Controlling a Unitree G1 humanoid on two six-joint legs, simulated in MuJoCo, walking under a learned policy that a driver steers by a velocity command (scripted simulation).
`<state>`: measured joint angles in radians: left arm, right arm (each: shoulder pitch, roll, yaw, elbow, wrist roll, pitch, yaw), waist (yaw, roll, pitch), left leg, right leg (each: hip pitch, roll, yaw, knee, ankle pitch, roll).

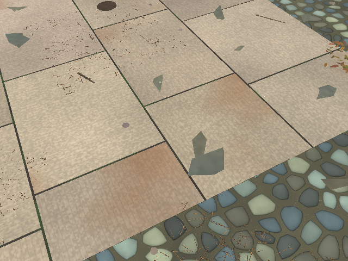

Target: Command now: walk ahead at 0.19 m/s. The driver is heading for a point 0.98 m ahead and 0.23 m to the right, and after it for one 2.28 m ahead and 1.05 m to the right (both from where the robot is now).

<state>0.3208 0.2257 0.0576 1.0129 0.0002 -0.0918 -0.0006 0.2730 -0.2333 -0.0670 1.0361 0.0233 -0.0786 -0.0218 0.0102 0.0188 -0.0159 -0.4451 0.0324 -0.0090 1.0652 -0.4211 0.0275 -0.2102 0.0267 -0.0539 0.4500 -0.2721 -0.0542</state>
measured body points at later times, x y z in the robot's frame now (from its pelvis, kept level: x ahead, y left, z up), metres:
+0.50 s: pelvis +0.09 +0.02 -0.01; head +0.10 +0.02 +0.44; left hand +0.10 +0.27 -0.16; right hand +0.17 -0.23 -0.15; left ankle +0.14 +0.13 -0.74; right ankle +0.02 -0.08 -0.74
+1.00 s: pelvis +0.28 +0.09 -0.01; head +0.31 +0.10 +0.44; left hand +0.31 +0.35 -0.15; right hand +0.38 -0.18 -0.13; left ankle +0.34 +0.18 -0.74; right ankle +0.17 -0.05 -0.64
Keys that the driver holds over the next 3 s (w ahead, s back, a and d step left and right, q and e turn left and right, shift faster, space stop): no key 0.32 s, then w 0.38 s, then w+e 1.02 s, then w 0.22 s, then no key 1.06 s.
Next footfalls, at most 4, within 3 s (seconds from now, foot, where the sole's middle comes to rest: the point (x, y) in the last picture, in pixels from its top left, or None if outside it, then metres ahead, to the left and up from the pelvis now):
0.24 left None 0.18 0.13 -0.78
0.86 left None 0.38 0.19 -0.78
1.42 right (224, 237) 0.61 -0.14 -0.78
1.92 left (213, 162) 0.97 -0.12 -0.78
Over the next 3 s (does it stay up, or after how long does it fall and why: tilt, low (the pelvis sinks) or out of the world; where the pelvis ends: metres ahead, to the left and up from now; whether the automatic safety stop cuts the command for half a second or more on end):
stays up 0.91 -0.23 -0.01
